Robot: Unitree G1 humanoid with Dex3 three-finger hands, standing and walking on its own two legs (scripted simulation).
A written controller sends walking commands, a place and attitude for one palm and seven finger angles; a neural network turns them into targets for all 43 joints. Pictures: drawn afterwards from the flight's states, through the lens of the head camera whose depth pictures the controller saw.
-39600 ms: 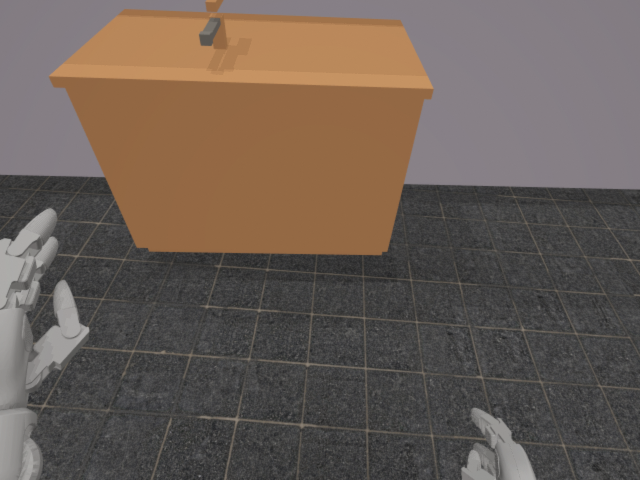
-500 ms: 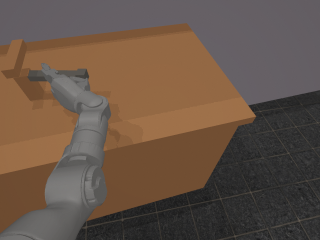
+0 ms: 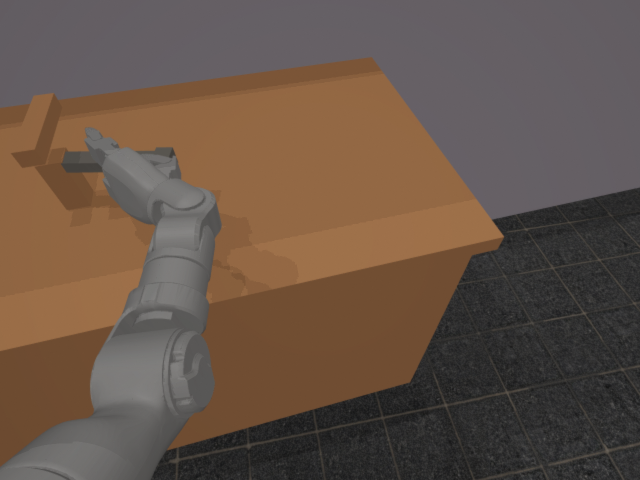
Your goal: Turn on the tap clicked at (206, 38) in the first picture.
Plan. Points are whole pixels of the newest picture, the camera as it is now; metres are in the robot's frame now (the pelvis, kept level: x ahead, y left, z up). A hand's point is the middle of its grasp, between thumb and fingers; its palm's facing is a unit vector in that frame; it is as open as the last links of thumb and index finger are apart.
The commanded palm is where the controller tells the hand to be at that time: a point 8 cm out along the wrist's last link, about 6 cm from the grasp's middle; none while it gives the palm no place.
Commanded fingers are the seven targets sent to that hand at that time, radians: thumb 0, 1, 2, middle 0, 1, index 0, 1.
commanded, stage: lift the hand up off the lever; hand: left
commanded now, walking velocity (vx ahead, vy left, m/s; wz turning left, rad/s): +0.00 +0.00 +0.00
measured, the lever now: (165, 161) +0.53 +0.22 +0.11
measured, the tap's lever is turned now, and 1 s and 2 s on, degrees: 75 75 75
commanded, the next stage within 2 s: draw the hand back beside the body in 1.18 s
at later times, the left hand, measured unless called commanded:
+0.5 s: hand (162, 160) +0.46 +0.19 +0.17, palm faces +0.79 -0.61 -0.11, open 7.8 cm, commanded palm +0.40 +0.21 +0.17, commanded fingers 0.00 0.90 0.90 -0.15 -0.15 -0.15 -0.15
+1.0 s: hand (152, 151) +0.44 +0.19 +0.20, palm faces +0.78 -0.62 -0.07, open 7.8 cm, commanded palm +0.39 +0.21 +0.19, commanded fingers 0.00 0.90 0.90 -0.15 -0.15 -0.15 -0.15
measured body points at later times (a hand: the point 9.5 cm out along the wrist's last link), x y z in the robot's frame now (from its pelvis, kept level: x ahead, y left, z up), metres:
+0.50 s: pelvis +0.00 +0.00 +0.01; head +0.01 -0.02 +0.46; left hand +0.41 +0.22 +0.18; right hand +0.09 -0.25 -0.13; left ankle -0.02 +0.14 -0.72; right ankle +0.01 -0.09 -0.72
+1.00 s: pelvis +0.00 +0.01 +0.01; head +0.00 -0.01 +0.46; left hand +0.40 +0.22 +0.20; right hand +0.12 -0.23 -0.12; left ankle -0.02 +0.14 -0.72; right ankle +0.01 -0.09 -0.72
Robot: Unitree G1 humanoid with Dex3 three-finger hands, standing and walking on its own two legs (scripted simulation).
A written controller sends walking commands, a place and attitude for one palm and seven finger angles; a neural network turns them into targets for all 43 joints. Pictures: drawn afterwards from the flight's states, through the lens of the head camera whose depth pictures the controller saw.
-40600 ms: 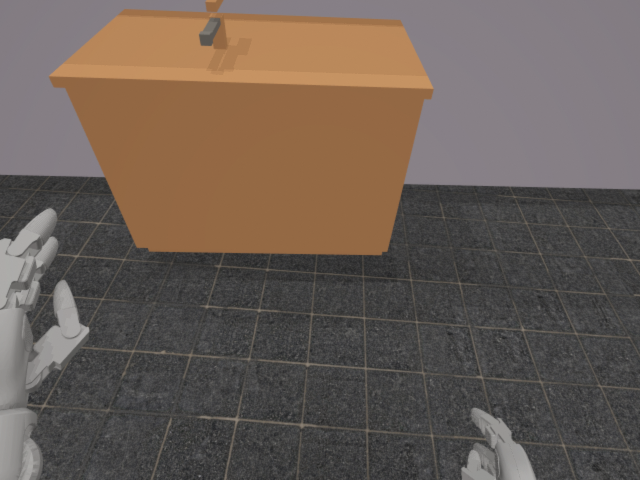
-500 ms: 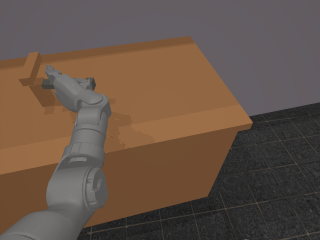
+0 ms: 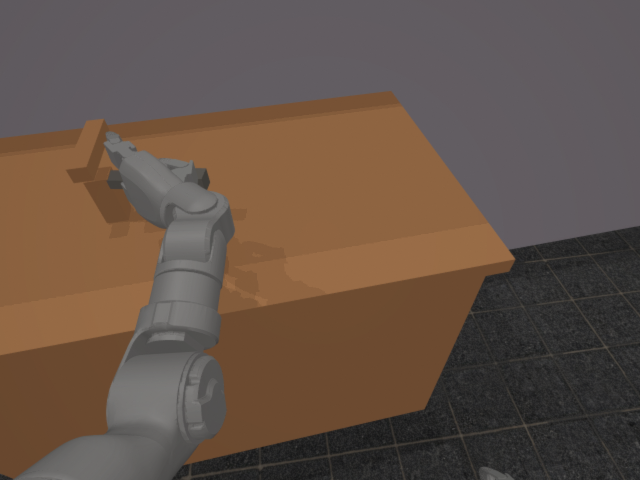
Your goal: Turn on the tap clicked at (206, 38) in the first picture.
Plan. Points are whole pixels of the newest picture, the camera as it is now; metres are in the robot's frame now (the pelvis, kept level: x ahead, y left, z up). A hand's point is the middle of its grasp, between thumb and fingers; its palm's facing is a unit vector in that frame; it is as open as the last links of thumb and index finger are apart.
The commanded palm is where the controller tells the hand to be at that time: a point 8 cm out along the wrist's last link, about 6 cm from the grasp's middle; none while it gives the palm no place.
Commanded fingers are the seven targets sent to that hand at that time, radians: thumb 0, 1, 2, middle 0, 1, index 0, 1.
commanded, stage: lift the hand up off the lever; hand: left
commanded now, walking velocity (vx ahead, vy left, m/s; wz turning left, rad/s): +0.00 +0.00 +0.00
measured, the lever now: (198, 180) +0.53 +0.22 +0.10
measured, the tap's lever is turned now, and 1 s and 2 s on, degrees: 75 75 75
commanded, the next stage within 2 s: draw the hand back beside the body in 0.18 s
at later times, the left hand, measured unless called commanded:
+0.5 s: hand (209, 178) +0.42 +0.16 +0.19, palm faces +0.39 -0.92 -0.05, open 7.8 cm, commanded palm +0.35 +0.22 +0.18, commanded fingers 0.00 0.90 0.90 -0.16 -0.19 -0.16 -0.19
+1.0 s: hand (139, 267) +0.29 +0.20 +0.17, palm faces +0.23 -0.95 -0.21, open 7.6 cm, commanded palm +0.25 +0.26 +0.18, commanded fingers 0.00 0.90 0.90 -0.19 -0.26 -0.19 -0.26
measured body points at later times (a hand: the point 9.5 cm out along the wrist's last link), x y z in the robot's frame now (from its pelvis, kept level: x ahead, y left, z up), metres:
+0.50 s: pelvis +0.00 +0.00 +0.01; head -0.01 -0.02 +0.46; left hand +0.39 +0.20 +0.20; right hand +0.12 -0.25 -0.12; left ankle -0.02 +0.14 -0.74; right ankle +0.01 -0.09 -0.74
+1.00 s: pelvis -0.01 +0.02 +0.01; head -0.04 +0.00 +0.46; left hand +0.27 +0.25 +0.19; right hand +0.18 -0.20 -0.07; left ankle -0.02 +0.14 -0.74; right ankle +0.01 -0.09 -0.74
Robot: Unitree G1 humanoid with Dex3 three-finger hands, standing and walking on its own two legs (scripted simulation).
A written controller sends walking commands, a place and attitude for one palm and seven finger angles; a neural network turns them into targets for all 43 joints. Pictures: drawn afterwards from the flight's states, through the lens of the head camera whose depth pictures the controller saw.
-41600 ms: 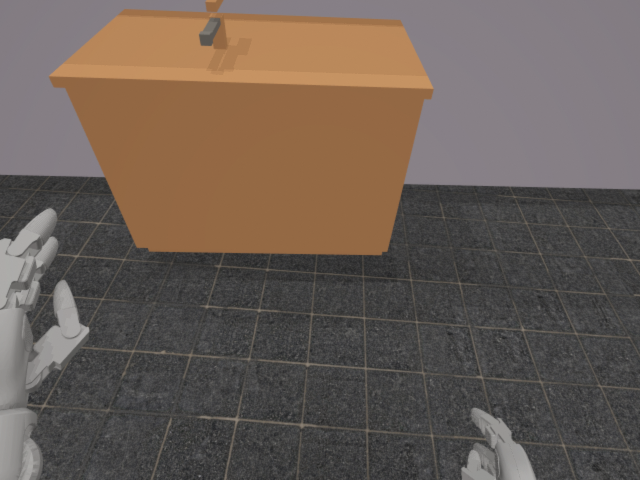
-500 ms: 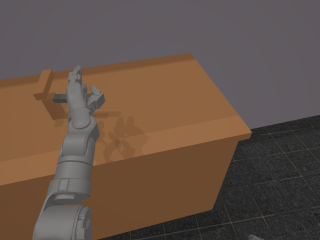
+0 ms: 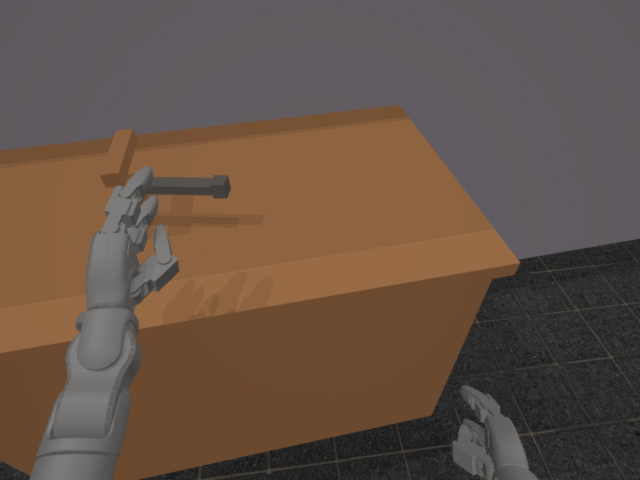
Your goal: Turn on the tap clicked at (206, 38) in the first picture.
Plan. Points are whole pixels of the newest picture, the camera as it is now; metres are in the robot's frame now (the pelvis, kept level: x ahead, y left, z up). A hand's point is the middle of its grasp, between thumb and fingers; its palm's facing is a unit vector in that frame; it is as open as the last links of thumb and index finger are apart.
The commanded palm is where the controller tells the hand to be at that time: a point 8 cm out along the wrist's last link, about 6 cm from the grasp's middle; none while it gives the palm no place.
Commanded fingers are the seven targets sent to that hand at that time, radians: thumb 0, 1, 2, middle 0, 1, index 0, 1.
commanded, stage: draw the hand back beside the body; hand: left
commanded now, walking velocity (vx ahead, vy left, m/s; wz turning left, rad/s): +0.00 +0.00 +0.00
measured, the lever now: (220, 186) +0.54 +0.22 +0.09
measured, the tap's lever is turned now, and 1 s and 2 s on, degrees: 75 75 75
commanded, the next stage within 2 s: step back with the hand held close in 0.76 s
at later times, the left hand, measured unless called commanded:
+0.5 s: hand (98, 337) +0.20 +0.24 +0.15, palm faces +0.40 -0.84 -0.36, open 7.4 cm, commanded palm +0.16 +0.28 +0.16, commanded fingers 0.00 0.90 0.90 -0.20 -0.30 -0.20 -0.30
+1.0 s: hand (91, 338) +0.20 +0.24 +0.16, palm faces +0.42 -0.81 -0.42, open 7.4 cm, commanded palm +0.15 +0.27 +0.17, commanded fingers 0.00 0.90 0.90 -0.20 -0.30 -0.20 -0.30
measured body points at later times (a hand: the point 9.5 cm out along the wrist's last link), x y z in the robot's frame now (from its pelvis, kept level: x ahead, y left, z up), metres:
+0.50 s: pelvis +0.01 +0.00 +0.00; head -0.02 -0.03 +0.45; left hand +0.18 +0.28 +0.17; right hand +0.20 -0.22 -0.09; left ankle -0.01 +0.12 -0.75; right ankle +0.03 -0.11 -0.75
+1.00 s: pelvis +0.00 -0.01 +0.00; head -0.01 -0.04 +0.45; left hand +0.17 +0.28 +0.18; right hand +0.19 -0.23 -0.09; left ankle -0.01 +0.12 -0.75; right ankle +0.03 -0.11 -0.75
